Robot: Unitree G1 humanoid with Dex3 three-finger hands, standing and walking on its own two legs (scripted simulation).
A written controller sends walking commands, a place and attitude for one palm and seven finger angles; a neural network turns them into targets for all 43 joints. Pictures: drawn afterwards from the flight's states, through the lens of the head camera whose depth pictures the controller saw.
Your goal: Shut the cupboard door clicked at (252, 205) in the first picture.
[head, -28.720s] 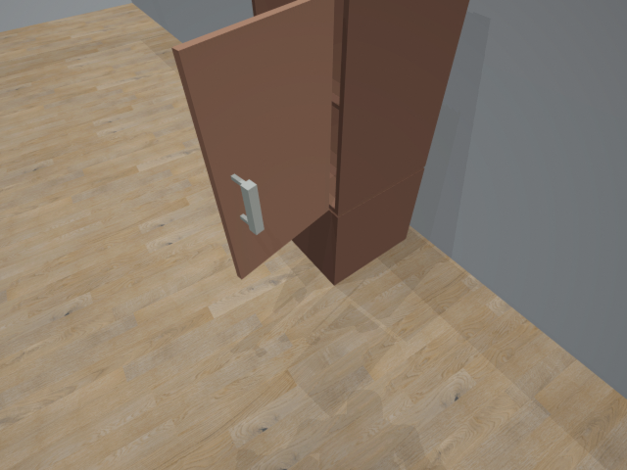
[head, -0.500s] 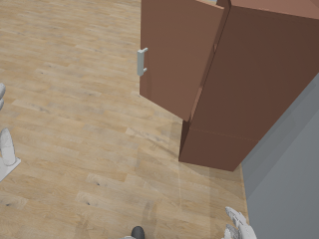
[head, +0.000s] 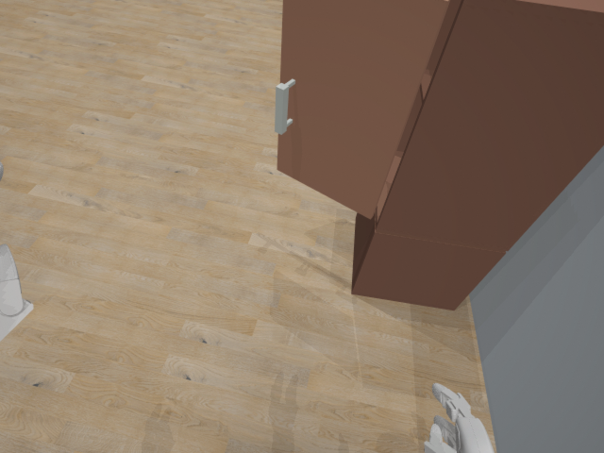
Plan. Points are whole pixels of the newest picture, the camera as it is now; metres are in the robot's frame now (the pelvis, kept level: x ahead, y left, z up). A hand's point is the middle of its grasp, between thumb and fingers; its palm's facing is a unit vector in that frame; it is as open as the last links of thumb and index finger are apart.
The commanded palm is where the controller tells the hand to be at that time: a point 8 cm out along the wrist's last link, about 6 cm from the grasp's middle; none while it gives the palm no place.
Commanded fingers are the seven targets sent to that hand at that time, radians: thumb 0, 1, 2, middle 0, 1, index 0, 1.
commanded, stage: stop stepping back and stand still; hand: left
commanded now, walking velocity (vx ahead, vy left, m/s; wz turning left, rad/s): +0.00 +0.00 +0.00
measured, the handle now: (286, 106) +0.93 +0.05 -0.08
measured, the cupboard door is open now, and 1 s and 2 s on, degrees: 64 64 64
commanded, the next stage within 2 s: let the arm hang, fingers relaxed in 0.02 s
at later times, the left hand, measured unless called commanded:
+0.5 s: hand out of the picture +0.00 +0.17 -0.20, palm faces +0.03 -0.99 -0.12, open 7.0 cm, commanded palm none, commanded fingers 0.00 0.90 0.90 -0.20 -0.30 -0.20 -0.30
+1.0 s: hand out of the picture -0.02 +0.18 -0.17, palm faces +0.01 -0.97 -0.23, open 7.4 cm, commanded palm none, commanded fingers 0.00 0.90 0.90 -0.20 -0.30 -0.20 -0.30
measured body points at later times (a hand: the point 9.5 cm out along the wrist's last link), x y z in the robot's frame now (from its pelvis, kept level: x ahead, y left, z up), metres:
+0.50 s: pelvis -0.02 +0.00 -0.01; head +0.00 +0.05 +0.43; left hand +0.00 +0.23 -0.19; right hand +0.02 -0.26 -0.13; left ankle +0.07 +0.09 -0.74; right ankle -0.06 -0.10 -0.74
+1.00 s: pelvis +0.00 -0.01 +0.00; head +0.00 -0.02 +0.45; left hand -0.01 +0.23 -0.15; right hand +0.01 -0.24 -0.16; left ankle +0.07 +0.09 -0.74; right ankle -0.06 -0.10 -0.74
